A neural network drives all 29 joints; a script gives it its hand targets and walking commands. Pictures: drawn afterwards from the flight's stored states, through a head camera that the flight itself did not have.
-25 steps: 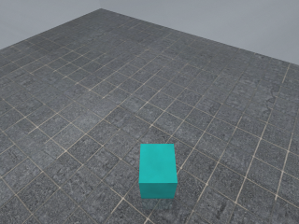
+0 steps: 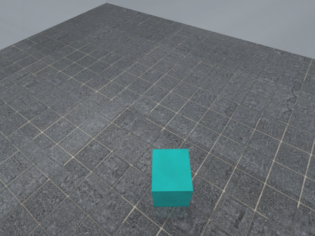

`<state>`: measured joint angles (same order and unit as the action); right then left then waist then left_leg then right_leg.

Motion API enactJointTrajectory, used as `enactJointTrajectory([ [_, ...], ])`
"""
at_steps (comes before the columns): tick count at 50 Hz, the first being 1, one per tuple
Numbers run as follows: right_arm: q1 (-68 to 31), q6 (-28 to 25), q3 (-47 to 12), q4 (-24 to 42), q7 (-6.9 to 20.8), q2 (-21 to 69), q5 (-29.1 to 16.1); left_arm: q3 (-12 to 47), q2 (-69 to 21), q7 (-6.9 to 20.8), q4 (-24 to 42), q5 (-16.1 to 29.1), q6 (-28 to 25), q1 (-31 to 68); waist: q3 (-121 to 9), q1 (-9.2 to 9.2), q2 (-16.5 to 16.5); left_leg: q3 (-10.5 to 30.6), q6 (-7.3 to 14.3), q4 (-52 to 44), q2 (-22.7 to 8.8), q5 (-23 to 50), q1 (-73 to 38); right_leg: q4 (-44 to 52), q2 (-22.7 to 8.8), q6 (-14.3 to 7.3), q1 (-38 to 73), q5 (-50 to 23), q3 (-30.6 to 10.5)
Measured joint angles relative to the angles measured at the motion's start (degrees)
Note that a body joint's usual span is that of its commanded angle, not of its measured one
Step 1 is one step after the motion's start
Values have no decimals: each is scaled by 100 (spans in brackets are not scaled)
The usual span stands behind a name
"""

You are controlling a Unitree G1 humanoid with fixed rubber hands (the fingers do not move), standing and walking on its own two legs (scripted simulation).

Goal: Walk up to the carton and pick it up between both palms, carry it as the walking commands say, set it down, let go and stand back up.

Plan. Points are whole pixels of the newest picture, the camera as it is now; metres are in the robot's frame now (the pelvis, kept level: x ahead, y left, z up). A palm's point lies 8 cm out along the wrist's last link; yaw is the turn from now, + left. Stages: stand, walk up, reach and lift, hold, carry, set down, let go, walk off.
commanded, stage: walk up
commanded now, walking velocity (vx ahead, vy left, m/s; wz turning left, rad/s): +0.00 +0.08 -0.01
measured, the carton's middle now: (170, 178) +0.53 -0.01 -0.63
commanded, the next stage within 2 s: stand in 1.40 s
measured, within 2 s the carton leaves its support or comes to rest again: neither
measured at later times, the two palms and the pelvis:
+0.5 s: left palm out of the picture +0.12 +0.22 -0.12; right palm out of the picture -0.06 -0.26 -0.10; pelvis +0.04 -0.03 +0.02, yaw -1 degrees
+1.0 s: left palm out of the picture +0.14 +0.24 -0.13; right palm (279, 233) +0.17 -0.29 -0.12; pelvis +0.09 -0.03 +0.00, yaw +0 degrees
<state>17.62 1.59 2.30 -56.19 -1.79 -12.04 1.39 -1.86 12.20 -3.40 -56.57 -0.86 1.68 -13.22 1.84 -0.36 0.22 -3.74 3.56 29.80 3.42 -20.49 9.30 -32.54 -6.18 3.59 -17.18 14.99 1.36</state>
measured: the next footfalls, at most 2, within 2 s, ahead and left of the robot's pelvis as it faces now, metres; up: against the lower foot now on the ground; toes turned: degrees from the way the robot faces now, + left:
right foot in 0.64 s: +0.20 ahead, -0.21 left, +0.00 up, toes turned -10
left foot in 1.02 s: +0.14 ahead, +0.11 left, +0.00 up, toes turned -5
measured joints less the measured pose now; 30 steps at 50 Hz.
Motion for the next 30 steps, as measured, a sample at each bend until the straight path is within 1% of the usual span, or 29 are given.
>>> enactJointTrajectory([
  [1, -9, -17, -8, -7, -2, 8, 0, -5, 20, 10, -22, 13, 21, -12, -3, -5, 36, -25, 26, -54, 24, 26, -35, -6, -20, -17, -1, -1, -22],
  [2, -10, -34, -13, -24, -3, 24, -6, -7, 36, 20, -46, 23, 41, -21, -4, -10, 63, -44, 33, -113, 36, 53, -81, -17, -30, -80, 9, 15, -28],
  [6, 23, -48, -37, -95, -5, 102, 4, -7, 25, 29, -79, 35, 69, -58, -6, -50, 90, -137, 51, -253, 19, 103, -197, -314, 73, -282, 49, 502, 131],
  [7, 46, -40, -37, -100, -2, 109, 10, -5, 4, 26, -75, 31, 56, -75, -11, -60, 84, -162, 52, -230, 24, 82, -196, -289, 95, -339, 113, 516, 190],
  [8, 72, -32, -38, -107, -2, 107, 6, -2, -21, 27, -73, 21, 33, -96, -18, -72, 70, -180, 50, -171, 31, 39, -180, -158, 111, -371, 202, 368, 224],
  [9, 88, -28, -36, -123, -1, 86, -4, 7, -72, 26, -89, 3, 6, -104, -7, -74, -6, -163, 43, -93, -2, -15, -169, -107, 140, -335, 249, 245, 247],
  [11, 92, -24, -43, -129, -3, 67, -16, 26, -139, 36, -118, -8, -43, -145, -7, -63, -116, -105, -10, 1, -61, -26, -138, -61, 178, -246, 307, 256, 315],
  [12, 66, -51, -58, -132, -12, 79, -22, 35, -151, 49, -152, -9, -56, -163, 3, -57, -124, -91, -47, -15, -73, 3, -146, -12, 187, -223, 337, 263, 333],
  [14, -8, -145, -98, -148, -14, 130, -52, 44, -155, 79, -257, 16, -54, -190, 21, -24, -97, -76, -30, -190, -89, 16, -235, 164, 217, -200, 423, 198, 353],
  [15, -16, -188, -96, -143, 0, 157, -56, 26, -143, 119, -315, 13, -19, -214, 6, 25, -88, -60, -19, -246, -125, 26, -261, -18, 270, -206, 379, 450, 345],
  [16, 27, -227, -91, -134, 9, 166, -47, -5, -120, 160, -358, -22, 36, -245, -30, 92, -92, -35, -20, -297, -186, 32, -294, -457, 358, -226, 249, 777, 304],
  [17, 112, -256, -82, -149, 11, 160, -29, -32, -92, 202, -375, -43, 75, -262, -72, 146, -95, -18, -19, -400, -245, 51, -362, -918, 422, -256, 90, 948, 270],
  [18, 223, -279, -76, -188, 8, 143, -17, -51, -62, 246, -370, -46, 82, -252, -104, 187, -94, -5, -27, -551, -296, 92, -457, -1286, 452, -272, -69, 953, 248],
  [21, 608, -366, -78, -363, 5, 94, 3, -98, 36, 358, -246, -63, -19, -90, -97, 268, -69, 33, -143, -1066, -419, 298, -774, -1734, 412, -228, -477, 517, 182],
  [24, 957, -473, -76, -504, 22, 81, 23, -135, 126, 436, -87, -71, -77, 156, -3, 358, -25, 67, -251, -1353, -555, 363, -988, -1641, 356, -162, -835, 104, 138],
  [27, 1233, -519, -68, -616, 25, 99, 43, -122, 138, 487, 86, -41, -98, 443, 115, 417, 1, 54, -386, -1395, -694, 266, -1122, -1071, 305, -173, -1014, -189, 210],
  [30, 1417, -487, -52, -735, 12, 137, 33, -70, 51, 473, 248, -31, -166, 710, 213, 455, -21, 28, -530, -1043, -784, -73, -1123, -372, 275, -213, -883, -357, 404],
])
